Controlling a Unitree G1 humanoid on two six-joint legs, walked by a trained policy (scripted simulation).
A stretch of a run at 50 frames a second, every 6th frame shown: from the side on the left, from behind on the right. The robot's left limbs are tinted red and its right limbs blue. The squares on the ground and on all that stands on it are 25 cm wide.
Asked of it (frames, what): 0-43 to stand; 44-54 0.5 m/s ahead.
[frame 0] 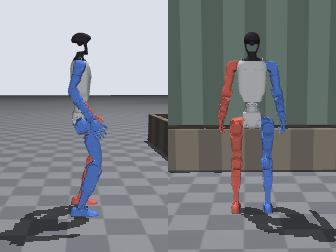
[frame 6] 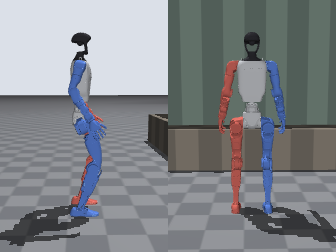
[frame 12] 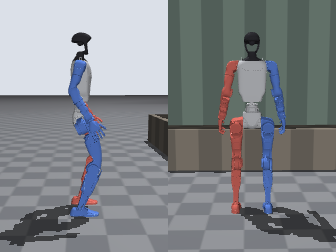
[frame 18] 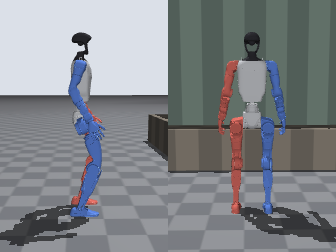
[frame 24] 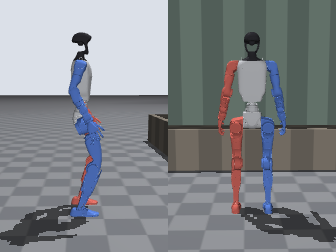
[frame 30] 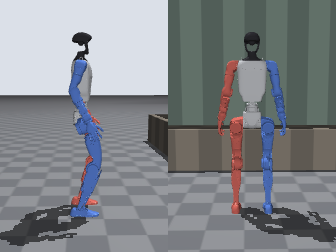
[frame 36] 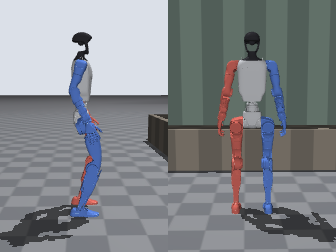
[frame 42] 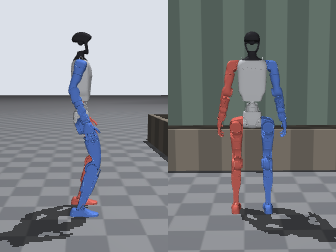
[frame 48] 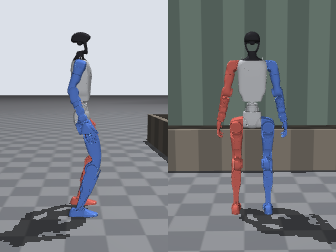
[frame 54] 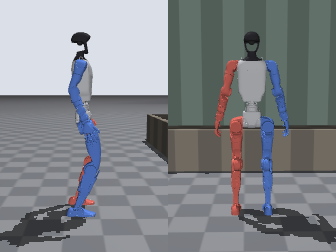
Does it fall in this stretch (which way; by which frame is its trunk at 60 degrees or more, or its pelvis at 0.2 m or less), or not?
no
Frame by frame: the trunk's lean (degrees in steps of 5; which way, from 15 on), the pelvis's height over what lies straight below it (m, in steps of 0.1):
0: 0, 0.8
6: 0, 0.8
12: 0, 0.8
18: 0, 0.8
24: 0, 0.8
30: 0, 0.8
36: 0, 0.8
42: 0, 0.8
48: 0, 0.8
54: 0, 0.8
